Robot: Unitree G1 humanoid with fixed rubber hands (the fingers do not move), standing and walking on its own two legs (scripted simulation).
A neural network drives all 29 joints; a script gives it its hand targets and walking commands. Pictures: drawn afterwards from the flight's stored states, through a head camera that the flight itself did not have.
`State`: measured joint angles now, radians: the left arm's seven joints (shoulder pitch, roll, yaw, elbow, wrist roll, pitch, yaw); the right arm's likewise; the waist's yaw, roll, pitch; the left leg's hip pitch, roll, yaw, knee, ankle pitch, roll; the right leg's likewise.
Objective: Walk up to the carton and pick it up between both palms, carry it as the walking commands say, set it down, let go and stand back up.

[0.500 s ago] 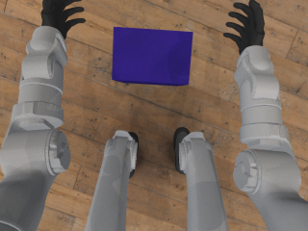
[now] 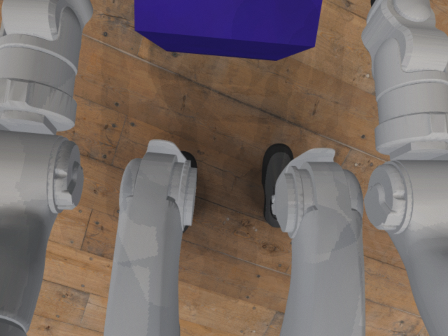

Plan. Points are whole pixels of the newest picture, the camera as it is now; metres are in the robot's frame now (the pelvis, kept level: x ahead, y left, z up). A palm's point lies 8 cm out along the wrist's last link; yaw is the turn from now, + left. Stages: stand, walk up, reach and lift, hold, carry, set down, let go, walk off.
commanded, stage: reach and lift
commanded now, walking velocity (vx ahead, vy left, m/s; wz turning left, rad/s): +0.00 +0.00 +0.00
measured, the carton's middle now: out of the picture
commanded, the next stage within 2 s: none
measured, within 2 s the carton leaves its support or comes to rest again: leaves its support in 1.90 s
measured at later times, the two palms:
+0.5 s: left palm out of the picture +0.55 +0.20 -0.25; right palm out of the picture +0.57 -0.19 -0.23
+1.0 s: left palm out of the picture +0.55 +0.19 -0.24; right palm out of the picture +0.57 -0.15 -0.23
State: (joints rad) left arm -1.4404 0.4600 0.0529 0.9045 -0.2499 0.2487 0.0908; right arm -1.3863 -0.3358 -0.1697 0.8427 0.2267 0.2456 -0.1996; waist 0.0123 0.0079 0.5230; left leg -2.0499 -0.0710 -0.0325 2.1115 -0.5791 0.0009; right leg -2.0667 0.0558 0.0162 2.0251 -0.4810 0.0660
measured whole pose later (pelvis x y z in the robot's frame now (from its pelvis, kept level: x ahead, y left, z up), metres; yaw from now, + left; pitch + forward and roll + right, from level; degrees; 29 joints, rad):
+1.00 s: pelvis +0.02 -0.01 -0.06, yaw +0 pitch +30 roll -3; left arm -1.46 0.42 -0.04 1.08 -0.24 0.07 0.11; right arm -1.52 -0.32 -0.06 1.17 0.31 0.05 -0.17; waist 0.01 -0.04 0.52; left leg -2.18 -0.04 -0.02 2.31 -0.65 0.01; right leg -2.21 0.05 0.00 2.23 -0.55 0.05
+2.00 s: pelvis +0.02 -0.01 -0.06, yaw +2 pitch +27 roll -3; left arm -1.44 0.38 -0.07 1.01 -0.23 0.22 0.14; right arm -1.42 -0.27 -0.20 0.98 0.25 0.18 -0.18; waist -0.02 -0.03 0.52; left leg -2.15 -0.08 -0.03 2.32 -0.63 -0.01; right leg -2.15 0.11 0.04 2.26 -0.58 0.10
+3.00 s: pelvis -0.02 -0.01 +0.01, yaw +4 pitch +25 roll -4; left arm -1.47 0.31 0.13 0.78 -0.07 0.43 0.11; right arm -1.34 -0.16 -0.46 0.60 0.05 0.40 -0.14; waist -0.01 0.01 0.53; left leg -1.97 -0.14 -0.08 2.06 -0.51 -0.04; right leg -1.94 0.11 0.04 1.99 -0.49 0.11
